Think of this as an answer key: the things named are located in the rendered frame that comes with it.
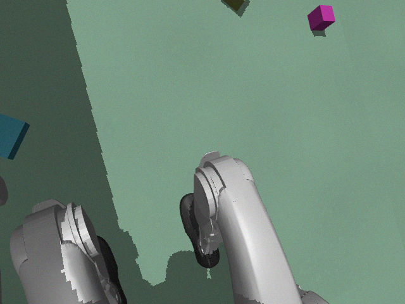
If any right robot foot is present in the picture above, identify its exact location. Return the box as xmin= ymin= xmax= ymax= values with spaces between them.
xmin=180 ymin=193 xmax=220 ymax=269

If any right robot hand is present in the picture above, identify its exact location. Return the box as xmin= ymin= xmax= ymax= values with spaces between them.
xmin=296 ymin=284 xmax=329 ymax=304

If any left robot foot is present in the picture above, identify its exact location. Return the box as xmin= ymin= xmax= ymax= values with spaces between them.
xmin=97 ymin=236 xmax=127 ymax=304

